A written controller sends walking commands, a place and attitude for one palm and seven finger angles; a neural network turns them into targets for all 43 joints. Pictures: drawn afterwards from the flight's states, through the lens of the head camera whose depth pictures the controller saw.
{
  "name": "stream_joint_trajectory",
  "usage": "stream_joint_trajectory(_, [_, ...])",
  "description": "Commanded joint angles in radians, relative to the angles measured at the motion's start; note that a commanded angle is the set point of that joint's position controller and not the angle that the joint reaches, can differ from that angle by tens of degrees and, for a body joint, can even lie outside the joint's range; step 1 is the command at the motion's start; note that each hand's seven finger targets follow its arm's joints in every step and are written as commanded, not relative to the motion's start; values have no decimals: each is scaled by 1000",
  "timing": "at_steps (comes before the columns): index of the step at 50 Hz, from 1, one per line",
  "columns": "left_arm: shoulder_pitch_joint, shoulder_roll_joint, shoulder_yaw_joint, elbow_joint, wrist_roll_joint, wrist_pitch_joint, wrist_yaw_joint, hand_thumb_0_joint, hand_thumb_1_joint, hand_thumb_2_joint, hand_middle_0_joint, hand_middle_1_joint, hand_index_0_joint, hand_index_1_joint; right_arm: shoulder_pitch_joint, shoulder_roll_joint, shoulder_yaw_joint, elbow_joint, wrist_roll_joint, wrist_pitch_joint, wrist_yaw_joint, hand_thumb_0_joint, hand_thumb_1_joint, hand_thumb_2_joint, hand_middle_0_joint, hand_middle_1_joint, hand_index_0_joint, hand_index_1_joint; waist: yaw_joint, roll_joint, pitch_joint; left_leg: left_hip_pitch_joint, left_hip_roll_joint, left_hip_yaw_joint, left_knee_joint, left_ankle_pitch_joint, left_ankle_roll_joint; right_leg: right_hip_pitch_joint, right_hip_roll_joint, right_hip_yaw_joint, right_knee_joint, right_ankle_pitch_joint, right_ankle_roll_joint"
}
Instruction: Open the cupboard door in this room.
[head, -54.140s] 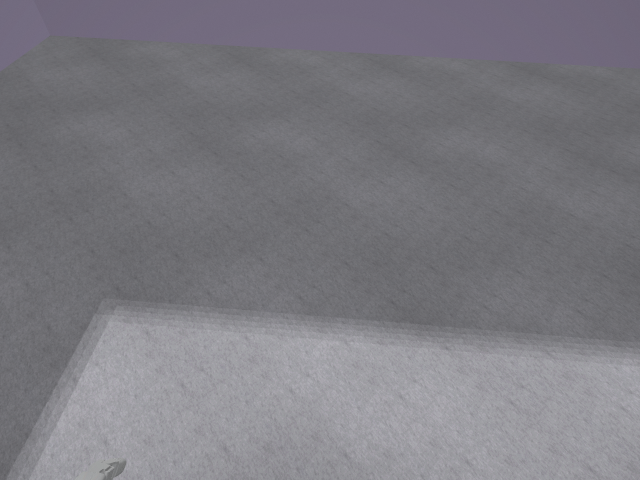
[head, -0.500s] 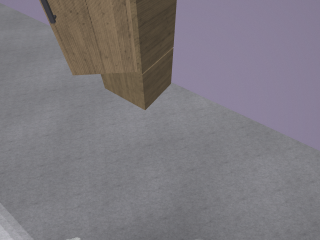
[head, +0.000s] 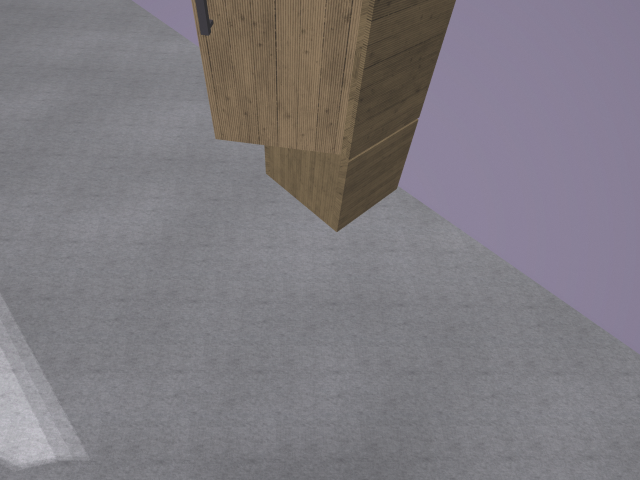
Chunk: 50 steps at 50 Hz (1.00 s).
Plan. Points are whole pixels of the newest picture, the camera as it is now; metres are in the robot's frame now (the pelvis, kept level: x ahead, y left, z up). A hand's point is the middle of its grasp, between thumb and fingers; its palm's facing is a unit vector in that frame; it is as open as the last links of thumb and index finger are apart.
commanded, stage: take the last steps up to it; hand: left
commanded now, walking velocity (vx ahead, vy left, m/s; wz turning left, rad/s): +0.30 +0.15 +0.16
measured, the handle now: (204, 3) +1.08 +0.38 +0.07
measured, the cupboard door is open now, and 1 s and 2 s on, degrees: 40 40 40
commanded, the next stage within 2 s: come to a stop and stand still in 1.16 s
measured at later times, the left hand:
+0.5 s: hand (222, 372) +0.28 +0.17 -0.15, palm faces +0.07 -0.98 -0.20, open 7.4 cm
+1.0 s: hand (170, 392) +0.25 +0.25 -0.18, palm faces +0.21 -0.96 -0.16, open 7.4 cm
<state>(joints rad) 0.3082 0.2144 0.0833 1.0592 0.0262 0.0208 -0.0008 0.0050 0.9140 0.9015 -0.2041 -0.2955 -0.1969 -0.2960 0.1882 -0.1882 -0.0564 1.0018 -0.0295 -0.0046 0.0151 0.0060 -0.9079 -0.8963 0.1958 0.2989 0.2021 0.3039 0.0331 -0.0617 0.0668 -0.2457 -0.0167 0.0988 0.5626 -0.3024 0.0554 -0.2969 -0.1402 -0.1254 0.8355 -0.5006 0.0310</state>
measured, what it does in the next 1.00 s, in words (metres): walks ahead: right foot, then left foot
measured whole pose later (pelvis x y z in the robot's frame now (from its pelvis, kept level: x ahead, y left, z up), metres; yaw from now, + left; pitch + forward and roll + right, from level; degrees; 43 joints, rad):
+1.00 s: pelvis +0.35 +0.10 +0.00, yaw +5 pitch +1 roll +1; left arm 0.39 0.15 0.05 1.17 0.02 -0.02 0.01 0.00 0.91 0.90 -0.20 -0.30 -0.20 -0.30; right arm 0.09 -0.18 -0.04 0.98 -0.03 -0.06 0.01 0.00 -0.91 -0.90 0.19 0.30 0.20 0.30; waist 0.06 -0.04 0.09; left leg -0.36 0.02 0.15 0.59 -0.24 0.05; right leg -0.27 -0.14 -0.07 1.03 -0.51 0.00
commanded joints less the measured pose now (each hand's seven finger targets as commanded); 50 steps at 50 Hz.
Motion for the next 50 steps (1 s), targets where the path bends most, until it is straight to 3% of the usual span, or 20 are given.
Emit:
stream_joint_trajectory(1, [-199,55,0,-142,2,-42,-16,0,900,900,-200,-300,-200,-300,182,-156,-16,-9,2,-23,-37,0,-900,-900,200,300,200,300,-86,200,40,166,306,-418,-386,-55,158,-414,-8,96,342,91,-21])
stream_joint_trajectory(6, [-124,42,-8,-94,0,-37,-17,0,900,900,-200,-300,-200,-300,205,-119,3,20,12,-55,-38,0,-900,-900,200,300,200,300,-38,142,-19,242,229,-231,-366,368,148,-367,9,66,252,223,4])
stream_joint_trajectory(16, [-292,10,-22,-166,-4,-50,-16,0,900,900,-200,-300,-200,-300,315,-99,11,98,1,-52,-38,0,-900,-900,200,300,200,300,-66,138,49,227,233,-185,-322,501,145,-224,59,17,-115,236,-31])
stream_joint_trajectory(17, [-271,10,-20,-161,-4,-51,-14,0,900,900,-200,-300,-200,-300,312,-103,12,104,1,-51,-38,0,-900,-900,200,300,200,300,-51,132,50,211,220,-171,-291,566,133,-165,80,0,-145,234,-41])
stream_joint_trajectory(19, [-68,43,-5,-106,-2,-65,-9,0,900,900,-200,-300,-200,-300,279,-112,9,108,10,-51,-38,0,-900,-900,200,300,200,300,46,94,-20,125,169,-127,-75,674,86,124,113,-16,-262,303,-63])
stream_joint_trajectory(20, [98,101,14,-63,2,-77,-2,0,900,900,-200,-300,-200,-300,268,-102,6,96,22,-56,-34,0,-900,-900,200,300,200,300,112,5,-109,-39,109,-90,148,549,45,405,12,107,-323,318,-106])
stream_joint_trajectory(21, [225,203,41,-31,5,-79,10,0,900,900,-200,-300,-200,-300,310,-60,7,66,34,-65,-32,0,-900,-900,200,300,200,300,128,-227,-233,-302,-53,-38,489,-63,-17,645,-318,582,-457,354,-234])
stream_joint_trajectory(22, [192,224,46,-37,-14,-76,11,0,900,900,-200,-300,-200,-300,288,-93,-4,62,24,-51,-30,0,-900,-900,200,300,200,300,92,-198,-209,-334,-20,-126,718,-253,-21,497,-426,728,-598,193,-280])
stream_joint_trajectory(24, [2,98,16,-78,-14,-70,23,0,900,900,-200,-300,-200,-300,143,-46,-5,44,10,-28,-21,0,-900,-900,200,300,200,300,31,-12,37,-380,96,-177,734,-63,-29,142,-330,514,-660,41,-206])
stream_joint_trajectory(26, [-40,21,-9,-74,-9,-89,19,0,900,900,-200,-300,-200,-300,188,5,4,71,1,-4,-11,0,-900,-900,200,300,200,300,-25,-65,36,-302,120,-143,648,43,-57,21,-230,278,-684,173,-140])
stream_joint_trajectory(29, [1,9,-2,-45,-4,-107,15,0,900,900,-200,-300,-200,-300,213,28,-2,85,-2,5,-2,0,-900,-900,200,300,200,300,-40,-42,-29,-289,125,-88,514,98,-90,75,-175,144,-674,344,-128])
stream_joint_trajectory(36, [60,64,-7,8,-4,-118,6,0,900,900,-200,-300,-200,-300,15,2,-2,2,4,-3,22,0,-900,-900,200,300,200,300,-6,-78,19,-351,120,-26,232,175,-110,197,-174,59,-660,505,-131])
stream_joint_trajectory(41, [88,103,-3,38,3,-102,13,0,900,900,-200,-300,-200,-300,-99,-22,2,-48,8,-21,31,0,-900,-900,200,300,200,300,15,-116,34,-242,79,2,54,96,-76,232,-211,70,-600,543,-125])
stream_joint_trajectory(43, [81,113,2,45,1,-94,15,0,900,900,-200,-300,-200,-300,-44,-46,-2,-36,7,-30,26,0,-900,-900,200,300,200,300,-23,-100,7,-85,45,32,-50,93,-58,195,-194,48,-505,584,-107])
stream_joint_trajectory(44, [67,107,3,39,-1,-90,16,0,900,900,-200,-300,-200,-300,63,-75,-7,-3,3,-38,17,0,-900,-900,200,300,200,300,-77,-38,-38,84,22,49,-127,107,-47,146,-151,2,-358,643,-88])
stream_joint_trajectory(45, [88,71,-5,25,-5,-87,11,0,900,900,-200,-300,-200,-300,204,-157,-24,33,-5,-46,3,0,-900,-900,200,300,200,300,-125,112,-155,324,126,-40,-119,177,-9,21,-77,-50,-124,508,-57])
stream_joint_trajectory(46, [116,9,-15,2,-15,-86,4,0,900,900,-200,-300,-200,-300,308,-260,-52,52,-13,-44,-13,0,-900,-900,200,300,200,300,-146,348,-249,511,359,-364,-153,292,96,-222,63,-85,158,-36,-24])
stream_joint_trajectory(47, [51,6,-19,-31,-8,-86,14,0,900,900,-200,-300,-200,-300,334,-267,-50,57,-7,-32,-22,0,-900,-900,200,300,200,300,-157,298,-234,451,418,-392,-214,288,153,-286,75,15,354,-133,-57])
stream_joint_trajectory(48, [-2,-2,-26,-43,-10,-80,17,0,900,900,-200,-300,-200,-300,274,-237,-40,42,-3,-37,-32,0,-900,-900,200,300,200,300,-132,322,-221,381,415,-399,-244,242,155,-349,43,75,476,-58,-61])
stream_joint_trajectory(50, [-44,3,-17,-34,-7,-72,6,0,900,900,-200,-300,-200,-300,160,-135,-14,4,-1,-47,-38,0,-900,-900,200,300,200,300,-86,198,-76,188,367,-290,-299,243,138,-350,-8,114,480,92,-58])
